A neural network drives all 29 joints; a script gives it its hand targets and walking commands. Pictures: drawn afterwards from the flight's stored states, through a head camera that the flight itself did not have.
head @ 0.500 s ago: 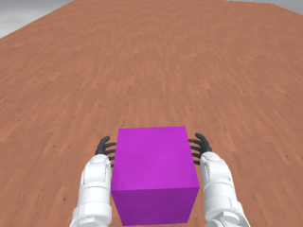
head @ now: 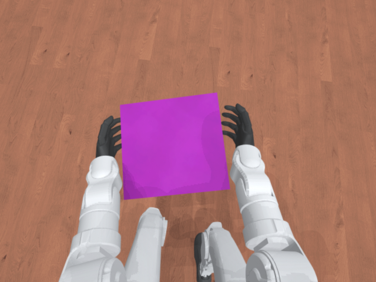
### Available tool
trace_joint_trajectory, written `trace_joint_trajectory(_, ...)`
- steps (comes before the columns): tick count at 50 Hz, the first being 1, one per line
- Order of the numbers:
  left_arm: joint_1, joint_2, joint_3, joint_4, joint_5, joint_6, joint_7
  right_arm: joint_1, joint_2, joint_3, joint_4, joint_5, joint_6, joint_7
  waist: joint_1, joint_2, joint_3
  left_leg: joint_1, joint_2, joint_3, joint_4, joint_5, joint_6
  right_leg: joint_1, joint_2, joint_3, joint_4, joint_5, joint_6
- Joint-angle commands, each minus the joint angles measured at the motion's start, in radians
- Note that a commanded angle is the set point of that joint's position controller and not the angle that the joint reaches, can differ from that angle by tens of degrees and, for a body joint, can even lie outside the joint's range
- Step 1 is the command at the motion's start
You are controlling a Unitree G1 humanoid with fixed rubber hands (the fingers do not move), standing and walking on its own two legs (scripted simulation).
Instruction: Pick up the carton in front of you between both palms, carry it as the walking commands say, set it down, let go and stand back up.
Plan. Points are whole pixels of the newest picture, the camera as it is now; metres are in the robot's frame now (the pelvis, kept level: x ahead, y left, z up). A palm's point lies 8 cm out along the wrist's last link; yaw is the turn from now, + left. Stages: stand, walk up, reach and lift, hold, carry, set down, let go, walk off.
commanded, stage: set down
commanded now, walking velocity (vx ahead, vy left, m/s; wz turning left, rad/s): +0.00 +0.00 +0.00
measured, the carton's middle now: (179, 153) +0.40 +0.06 -0.17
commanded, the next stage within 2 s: none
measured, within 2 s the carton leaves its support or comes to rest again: neither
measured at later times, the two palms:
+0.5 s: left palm (121, 155) +0.39 +0.23 -0.24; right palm (222, 140) +0.46 -0.05 -0.22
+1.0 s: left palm (132, 162) +0.40 +0.23 -0.37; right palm (214, 140) +0.50 -0.05 -0.35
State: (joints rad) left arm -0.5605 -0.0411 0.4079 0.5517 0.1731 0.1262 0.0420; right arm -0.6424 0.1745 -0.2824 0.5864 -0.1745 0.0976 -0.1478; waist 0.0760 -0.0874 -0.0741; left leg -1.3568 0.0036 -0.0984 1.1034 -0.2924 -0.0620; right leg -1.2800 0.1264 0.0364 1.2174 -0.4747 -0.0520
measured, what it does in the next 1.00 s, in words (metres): lowers itself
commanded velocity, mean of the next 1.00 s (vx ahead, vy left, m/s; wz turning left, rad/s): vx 0.00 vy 0.00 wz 0.00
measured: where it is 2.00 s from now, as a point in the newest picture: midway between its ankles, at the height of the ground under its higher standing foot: (175, 256)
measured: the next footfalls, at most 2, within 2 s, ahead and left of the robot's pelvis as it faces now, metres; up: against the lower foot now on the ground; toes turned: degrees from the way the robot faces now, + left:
none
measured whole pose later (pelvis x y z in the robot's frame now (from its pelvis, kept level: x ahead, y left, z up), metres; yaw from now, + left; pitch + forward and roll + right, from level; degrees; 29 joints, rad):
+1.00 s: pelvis -0.05 +0.03 -0.22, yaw -2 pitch +45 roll +0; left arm -1.07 -0.08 0.57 0.64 0.19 0.25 0.20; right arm -1.38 -0.20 -0.23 1.06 -0.15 0.19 -0.03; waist 0.12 -0.06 0.06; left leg -2.26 -0.04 -0.07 1.85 -0.38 -0.07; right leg -2.17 0.15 0.04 1.99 -0.61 0.03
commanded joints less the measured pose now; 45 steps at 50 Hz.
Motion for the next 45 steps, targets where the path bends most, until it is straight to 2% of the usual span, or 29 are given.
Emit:
trace_joint_trajectory(1, -0.633, -0.663, -0.5, -0.075, -0.028, 0.022, -0.276, -0.426, 0.836, 0.449, 0.144, 0.03, 0.061, 0.158, 0.126, 0.097, -0.887, 0.319, -0.128, 0.118, 0.104, 0.19, 0.057, 0.336, 0.03, 0.141, -0.137, 0.307, 0.096)
trace_joint_trajectory(2, -0.623, -0.729, -0.482, -0.006, -0.024, 0.041, -0.28, -0.436, 0.838, 0.425, 0.122, 0.001, 0.066, 0.164, 0.053, 0.069, -0.857, 0.305, -0.139, 0.125, 0.098, 0.159, 0.056, 0.313, 0.038, 0.11, -0.133, 0.306, 0.098)
trace_joint_trajectory(4, -0.546, -0.727, -0.381, 0.041, 0.016, 0.071, -0.291, -0.391, 0.853, 0.379, 0.205, -0.012, 0.094, 0.195, 0.081, 0.015, -0.734, 0.221, -0.119, 0.135, 0.123, 0.149, 0.049, 0.226, 0.014, 0.136, -0.164, 0.263, 0.091)
trace_joint_trajectory(5, -0.562, -0.8, -0.374, 0.086, 0.026, 0.084, -0.291, -0.464, 0.784, 0.313, 0.203, -0.056, 0.085, 0.201, 0.014, 0.111, -0.731, 0.17, -0.144, 0.139, 0.129, 0.114, 0.045, 0.212, 0.032, 0.102, -0.118, 0.305, 0.074)
trace_joint_trajectory(6, -0.536, -0.777, -0.311, 0.096, 0.061, 0.09, -0.287, -0.459, 0.76, 0.283, 0.231, -0.078, 0.097, 0.211, -0.007, 0.078, -0.665, 0.196, -0.135, 0.115, 0.124, 0.118, 0.052, 0.074, 0.037, 0.071, -0.125, 0.214, 0.077)
trace_joint_trajectory(7, -0.618, -0.799, -0.322, 0.108, 0.047, 0.079, -0.276, -0.495, 0.751, 0.263, 0.258, -0.074, 0.079, 0.229, 0.032, 0.095, -0.714, 0.211, -0.146, 0.13, 0.158, 0.12, 0.039, 0.026, 0.045, 0.064, -0.097, 0.165, 0.058)
trace_joint_trajectory(14, -0.691, -0.863, -0.355, 0.089, -0.018, 0.044, -0.189, -0.628, 0.75, 0.342, 0.252, -0.008, 0.032, 0.265, 0.023, 0.07, -0.903, 0.154, -0.135, 0.124, 0.29, 0.249, 0.02, -0.108, 0.061, 0.022, 0.093, 0.262, 0.05)
trace_joint_trajectory(15, -0.725, -0.831, -0.365, 0.079, -0.047, 0.028, -0.17, -0.731, 0.702, 0.382, 0.216, 0.0, 0.021, 0.264, 0.025, -0.004, -0.926, 0.131, -0.136, 0.101, 0.317, 0.248, 0.022, -0.189, 0.058, 0.001, 0.125, 0.224, 0.058)
trace_joint_trajectory(18, -0.74, -0.851, -0.417, 0.037, -0.058, 0.04, -0.144, -0.724, 0.712, 0.432, 0.221, 0.02, 0.043, 0.283, 0.053, -0.041, -1.045, 0.151, -0.139, 0.115, 0.355, 0.256, 0.016, -0.2, 0.069, -0.024, 0.189, 0.232, 0.077)
trace_joint_trajectory(20, -0.734, -0.89, -0.459, -0.011, -0.097, 0.042, -0.123, -0.719, 0.738, 0.46, 0.17, 0.045, 0.044, 0.289, 0.024, -0.032, -1.192, 0.223, -0.149, 0.11, 0.372, 0.285, 0.008, -0.186, 0.087, -0.039, 0.226, 0.238, 0.08)
trace_joint_trajectory(21, -0.723, -0.895, -0.5, -0.012, -0.103, 0.04, -0.127, -0.681, 0.788, 0.484, 0.213, 0.076, 0.048, 0.288, 0.072, -0.012, -1.178, 0.264, -0.149, 0.108, 0.383, 0.347, 0.023, -0.254, 0.092, -0.035, 0.234, 0.241, 0.084)
trace_joint_trajectory(22, -0.823, -0.868, -0.544, -0.09, -0.132, 0.035, -0.126, -0.756, 0.771, 0.515, 0.122, 0.105, 0.041, 0.284, 0.038, 0.009, -1.241, 0.237, -0.143, 0.118, 0.444, 0.322, 0.007, -0.262, 0.088, -0.015, 0.27, 0.235, 0.078)
trace_joint_trajectory(23, -0.839, -0.876, -0.528, -0.091, -0.149, 0.043, -0.12, -0.761, 0.739, 0.532, 0.145, 0.108, 0.058, 0.286, 0.08, -0.002, -1.258, 0.272, -0.15, 0.13, 0.434, 0.319, 0.008, -0.247, 0.091, -0.034, 0.279, 0.227, 0.073)
trace_joint_trajectory(24, -0.868, -0.858, -0.601, -0.16, -0.172, 0.053, -0.111, -0.766, 0.728, 0.529, 0.127, 0.118, 0.055, 0.293, 0.045, 0.036, -1.293, 0.325, -0.151, 0.12, 0.463, 0.367, 0.002, -0.304, 0.093, -0.054, 0.316, 0.217, 0.077)
trace_joint_trajectory(25, -0.878, -0.805, -0.586, -0.143, -0.171, 0.056, -0.103, -0.803, 0.721, 0.527, 0.143, 0.148, 0.066, 0.293, 0.091, 0.024, -1.238, 0.297, -0.138, 0.116, 0.451, 0.324, 0.0, -0.351, 0.1, -0.065, 0.335, 0.194, 0.074)
trace_joint_trajectory(26, -0.96, -0.852, -0.62, -0.172, -0.177, 0.067, -0.088, -0.753, 0.667, 0.467, 0.199, 0.1, 0.069, 0.3, 0.024, 0.103, -1.206, 0.291, -0.146, 0.108, 0.47, 0.29, -0.004, -0.405, 0.092, -0.053, 0.336, 0.141, 0.066)
trace_joint_trajectory(27, -0.94, -0.839, -0.607, -0.186, -0.177, 0.07, -0.074, -0.852, 0.625, 0.482, 0.131, 0.141, 0.062, 0.304, 0.057, 0.11, -1.234, 0.33, -0.131, 0.098, 0.467, 0.295, -0.016, -0.468, 0.091, -0.078, 0.368, 0.103, 0.072)
trace_joint_trajectory(28, -0.982, -0.829, -0.593, -0.185, -0.169, 0.073, -0.064, -0.778, 0.611, 0.414, 0.242, 0.101, 0.079, 0.307, -0.006, 0.124, -1.168, 0.384, -0.133, 0.074, 0.487, 0.292, -0.013, -0.544, 0.101, -0.071, 0.358, 0.059, 0.065)
trace_joint_trajectory(30, -1.02, -0.836, -0.589, -0.167, -0.172, 0.084, -0.056, -0.822, 0.575, 0.416, 0.248, 0.121, 0.08, 0.315, 0.033, 0.118, -1.134, 0.356, -0.13, 0.105, 0.496, 0.23, -0.023, -0.519, 0.09, -0.073, 0.376, 0.044, 0.048)
trace_joint_trajectory(31, -0.974, -0.829, -0.555, -0.105, -0.16, 0.092, -0.049, -0.861, 0.55, 0.367, 0.29, 0.084, 0.089, 0.32, -0.015, 0.119, -1.05, 0.325, -0.135, 0.067, 0.491, 0.168, -0.022, -0.6, 0.088, -0.081, 0.409, -0.013, 0.055)
trace_joint_trajectory(32, -1.036, -0.799, -0.545, -0.149, -0.148, 0.091, -0.044, -0.875, 0.55, 0.375, 0.307, 0.117, 0.089, 0.327, 0.023, 0.134, -1.05, 0.345, -0.139, 0.073, 0.487, 0.105, -0.023, -0.609, 0.097, -0.076, 0.412, -0.043, 0.043)
trace_joint_trajectory(34, -1.023, -0.84, -0.47, -0.037, -0.117, 0.108, -0.053, -0.893, 0.49, 0.261, 0.395, 0.043, 0.086, 0.334, -0.017, 0.202, -0.977, 0.287, -0.139, 0.076, 0.502, 0.068, -0.039, -0.696, 0.091, -0.078, 0.406, -0.081, 0.02)
trace_joint_trajectory(36, -1.038, -0.789, -0.408, -0.005, -0.062, 0.109, -0.068, -0.952, 0.497, 0.264, 0.424, 0.045, 0.089, 0.34, 0.053, 0.156, -0.912, 0.158, -0.147, 0.104, 0.543, -0.005, -0.026, -0.698, 0.088, -0.062, 0.453, -0.111, 0.019)
trace_joint_trajectory(39, -1.064, -0.67, -0.327, 0.019, -0.021, 0.095, -0.063, -0.942, 0.484, 0.214, 0.545, 0.025, 0.097, 0.346, 0.067, 0.096, -0.863, 0.096, -0.142, 0.141, 0.576, 0.03, -0.021, -0.727, 0.084, -0.056, 0.458, -0.109, 0.012)
trace_joint_trajectory(40, -1.079, -0.771, -0.36, 0.022, -0.062, 0.091, -0.056, -0.991, 0.452, 0.226, 0.495, 0.035, 0.081, 0.348, 0.007, 0.127, -0.892, 0.103, -0.139, 0.13, 0.586, 0.024, -0.024, -0.692, 0.083, -0.076, 0.487, -0.077, 0.009)
trace_joint_trajectory(42, -1.119, -0.697, -0.313, 0.042, -0.049, 0.085, -0.05, -0.975, 0.448, 0.217, 0.57, 0.032, 0.097, 0.356, 0.069, 0.069, -0.856, 0.069, -0.136, 0.127, 0.603, 0.061, -0.017, -0.739, 0.071, -0.061, 0.505, -0.071, 0.013)
trace_joint_trajectory(43, -1.171, -0.745, -0.311, -0.011, -0.083, 0.075, -0.058, -0.995, 0.473, 0.238, 0.519, 0.04, 0.088, 0.354, 0.039, 0.037, -0.91, 0.05, -0.129, 0.127, 0.638, 0.129, -0.018, -0.699, 0.08, -0.056, 0.502, -0.022, 0.005)
trace_joint_trajectory(44, -1.151, -0.697, -0.314, 0.004, -0.058, 0.073, -0.059, -1.004, 0.445, 0.223, 0.567, 0.029, 0.091, 0.348, 0.092, 0.078, -0.924, 0.034, -0.138, 0.152, 0.651, 0.14, -0.026, -0.709, 0.075, -0.042, 0.518, -0.027, 0.006)
trace_joint_trajectory(45, -1.147, -0.683, -0.292, 0.002, -0.083, 0.071, -0.061, -1.035, 0.438, 0.254, 0.534, 0.066, 0.083, 0.344, 0.066, 0.049, -0.899, -0.013, -0.127, 0.154, 0.671, 0.077, -0.022, -0.685, 0.073, -0.057, 0.533, -0.042, 0.019)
